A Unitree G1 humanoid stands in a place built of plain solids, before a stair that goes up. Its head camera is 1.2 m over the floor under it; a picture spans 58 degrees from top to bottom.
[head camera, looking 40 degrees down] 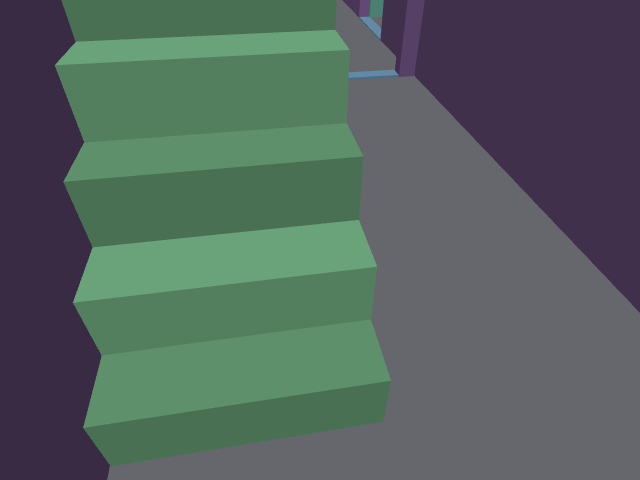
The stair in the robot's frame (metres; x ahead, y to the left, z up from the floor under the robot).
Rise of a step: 0.21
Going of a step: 0.20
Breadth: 0.75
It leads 10 degrees to the left of straight ahead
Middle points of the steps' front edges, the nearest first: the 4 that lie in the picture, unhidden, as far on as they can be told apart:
0.56 0.19 0.21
0.76 0.22 0.42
0.96 0.25 0.63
1.16 0.29 0.84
